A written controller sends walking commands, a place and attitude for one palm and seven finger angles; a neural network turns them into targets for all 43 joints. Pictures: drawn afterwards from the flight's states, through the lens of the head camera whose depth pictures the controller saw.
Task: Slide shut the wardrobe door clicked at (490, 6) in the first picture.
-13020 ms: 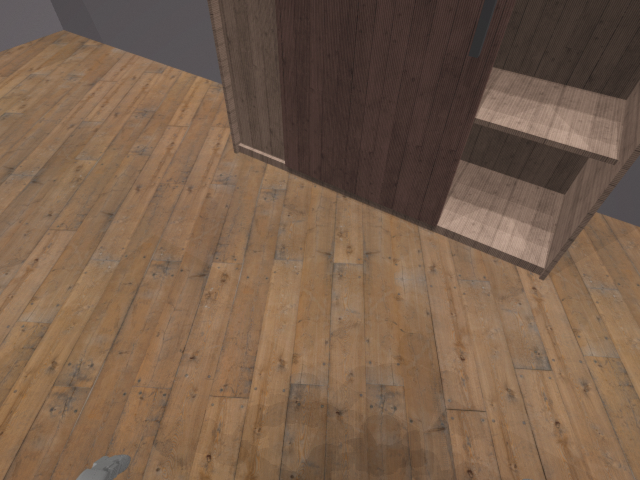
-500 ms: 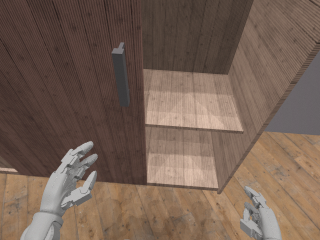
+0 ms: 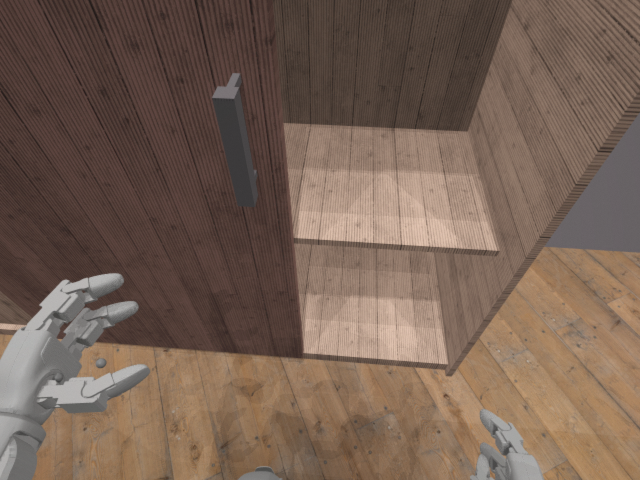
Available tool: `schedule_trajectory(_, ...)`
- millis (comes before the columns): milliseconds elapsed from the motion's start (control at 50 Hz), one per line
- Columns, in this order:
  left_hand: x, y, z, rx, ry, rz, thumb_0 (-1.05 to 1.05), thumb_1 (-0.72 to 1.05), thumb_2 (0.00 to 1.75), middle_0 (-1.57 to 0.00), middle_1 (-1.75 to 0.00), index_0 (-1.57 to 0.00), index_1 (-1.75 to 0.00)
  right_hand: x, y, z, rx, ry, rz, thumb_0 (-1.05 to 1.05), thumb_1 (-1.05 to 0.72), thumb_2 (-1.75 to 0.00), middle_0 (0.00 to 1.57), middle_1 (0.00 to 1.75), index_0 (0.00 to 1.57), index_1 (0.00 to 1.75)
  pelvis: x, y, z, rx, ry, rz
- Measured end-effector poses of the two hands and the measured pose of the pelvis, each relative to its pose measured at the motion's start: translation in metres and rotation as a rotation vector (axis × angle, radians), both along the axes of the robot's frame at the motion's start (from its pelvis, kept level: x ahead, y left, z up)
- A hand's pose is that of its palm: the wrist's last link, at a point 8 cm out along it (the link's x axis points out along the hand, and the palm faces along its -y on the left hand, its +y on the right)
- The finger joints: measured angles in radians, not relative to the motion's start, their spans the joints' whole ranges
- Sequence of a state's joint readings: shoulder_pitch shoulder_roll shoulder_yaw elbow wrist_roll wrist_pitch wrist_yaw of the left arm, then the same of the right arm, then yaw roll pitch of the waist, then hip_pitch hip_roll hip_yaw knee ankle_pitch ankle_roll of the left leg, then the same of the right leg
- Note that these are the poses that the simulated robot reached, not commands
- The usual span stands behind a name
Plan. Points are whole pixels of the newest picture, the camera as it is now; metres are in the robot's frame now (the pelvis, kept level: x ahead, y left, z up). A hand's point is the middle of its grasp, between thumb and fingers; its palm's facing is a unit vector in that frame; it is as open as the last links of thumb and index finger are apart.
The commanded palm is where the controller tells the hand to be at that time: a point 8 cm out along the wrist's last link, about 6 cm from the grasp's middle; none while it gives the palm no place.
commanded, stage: raise the hand with hooked fingers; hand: left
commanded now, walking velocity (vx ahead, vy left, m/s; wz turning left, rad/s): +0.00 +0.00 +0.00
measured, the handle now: (241, 143) +0.52 +0.13 +0.14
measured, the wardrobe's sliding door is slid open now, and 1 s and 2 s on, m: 0.44 0.44 0.44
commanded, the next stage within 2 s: move the hooked fingers beside the handle in 1.24 s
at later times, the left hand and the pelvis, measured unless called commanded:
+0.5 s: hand (12, 324) +0.24 +0.31 +0.13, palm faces +0.02 -1.00 -0.09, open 13.7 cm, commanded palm +0.22 +0.36 +0.14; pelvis +0.00 +0.05 +0.02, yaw +2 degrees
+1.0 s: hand (5, 296) +0.26 +0.31 +0.16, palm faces +0.01 -1.00 -0.10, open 13.9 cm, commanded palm +0.23 +0.36 +0.17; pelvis +0.00 +0.03 +0.04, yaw +2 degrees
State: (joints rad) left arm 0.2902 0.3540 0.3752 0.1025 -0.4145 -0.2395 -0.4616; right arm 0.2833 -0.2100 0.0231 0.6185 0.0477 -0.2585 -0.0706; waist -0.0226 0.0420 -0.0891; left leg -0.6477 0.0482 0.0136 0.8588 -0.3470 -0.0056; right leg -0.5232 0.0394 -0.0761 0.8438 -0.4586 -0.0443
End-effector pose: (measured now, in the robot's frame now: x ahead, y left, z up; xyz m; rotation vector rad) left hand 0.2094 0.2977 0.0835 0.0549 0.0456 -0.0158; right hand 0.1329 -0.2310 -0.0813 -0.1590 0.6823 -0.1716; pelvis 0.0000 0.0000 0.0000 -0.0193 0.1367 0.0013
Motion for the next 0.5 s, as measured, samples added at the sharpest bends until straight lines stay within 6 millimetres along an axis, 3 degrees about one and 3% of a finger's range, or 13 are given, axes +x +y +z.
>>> schedule_trajectory(80,-0.005,0.015,0.018,0.02,-0.09,0.061,0.0,0.01,0.51,-0.27,-0.88,-0.27,-0.88,-0.008,-0.007,0.006,-0.041,0.03,-0.01,0.01,-0.9,-0.89,0.2,0.3,0.21,0.3,0.005,0.011,0.005,-0.005,-0.005,0.004)
schedule_trajectory(200,-0.004,0.018,-0.001,0.017,0.026,-0.031,0.0,-0.13,0.45,-0.27,-0.97,-0.27,-0.97,0.003,-0.006,0.021,-0.105,0.0,0.009,0.01,-0.9,-0.89,0.2,0.3,0.2,0.3,0.003,0.027,0.009,-0.016,-0.019,0.013)
schedule_trajectory(280,0.0,0.024,0.016,0.034,-0.047,-0.036,0.0,-0.22,0.41,-0.28,-1.03,-0.28,-1.03,0.018,0.007,0.037,-0.119,-0.071,0.027,0.01,-0.9,-0.89,0.2,0.3,0.2,0.3,0.003,0.034,0.013,-0.019,-0.042,0.013)
schedule_trajectory(380,0.008,0.051,0.049,0.042,-0.179,0.038,-0.01,-0.34,0.36,-0.29,-1.11,-0.29,-1.1,0.036,0.032,0.05,-0.094,-0.131,0.075,0.01,-0.9,-0.89,0.2,0.3,0.2,0.3,0.003,0.04,0.017,-0.025,-0.072,0.025)
schedule_trajectory(500,0.014,0.069,0.053,0.036,-0.063,0.028,-0.01,-0.44,0.32,-0.3,-1.17,-0.3,-1.17,0.048,0.057,0.055,-0.045,-0.164,0.12,0.01,-0.9,-0.89,0.2,0.3,0.21,0.3,0.001,0.048,0.023,-0.027,-0.095,0.031)
